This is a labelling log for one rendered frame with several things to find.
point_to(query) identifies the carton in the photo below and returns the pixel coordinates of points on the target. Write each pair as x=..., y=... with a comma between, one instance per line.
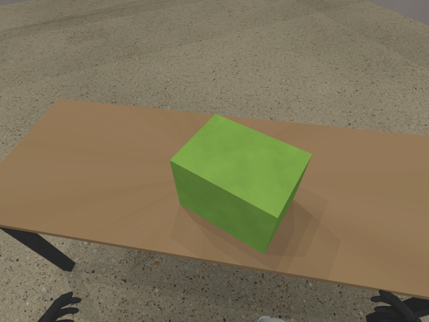
x=239, y=179

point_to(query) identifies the robot right hand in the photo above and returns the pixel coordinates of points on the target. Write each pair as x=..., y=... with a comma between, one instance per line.
x=398, y=308

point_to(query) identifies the table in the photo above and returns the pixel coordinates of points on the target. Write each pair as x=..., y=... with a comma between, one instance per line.
x=101, y=173

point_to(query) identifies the robot left hand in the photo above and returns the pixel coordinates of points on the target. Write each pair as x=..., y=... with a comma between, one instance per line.
x=55, y=310

